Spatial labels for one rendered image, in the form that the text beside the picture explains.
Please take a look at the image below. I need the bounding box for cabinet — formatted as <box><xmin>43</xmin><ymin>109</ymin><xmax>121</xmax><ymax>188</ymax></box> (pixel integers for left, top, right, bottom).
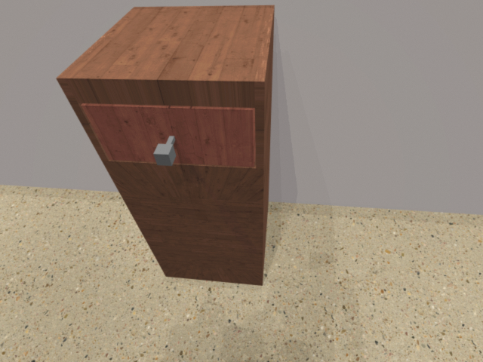
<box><xmin>56</xmin><ymin>5</ymin><xmax>275</xmax><ymax>286</ymax></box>

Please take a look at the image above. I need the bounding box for handle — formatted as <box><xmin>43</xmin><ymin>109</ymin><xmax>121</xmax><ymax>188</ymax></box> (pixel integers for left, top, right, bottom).
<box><xmin>153</xmin><ymin>136</ymin><xmax>176</xmax><ymax>166</ymax></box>

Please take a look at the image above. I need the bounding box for drawer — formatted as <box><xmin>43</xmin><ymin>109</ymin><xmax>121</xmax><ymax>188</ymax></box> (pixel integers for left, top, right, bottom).
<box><xmin>81</xmin><ymin>103</ymin><xmax>256</xmax><ymax>167</ymax></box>

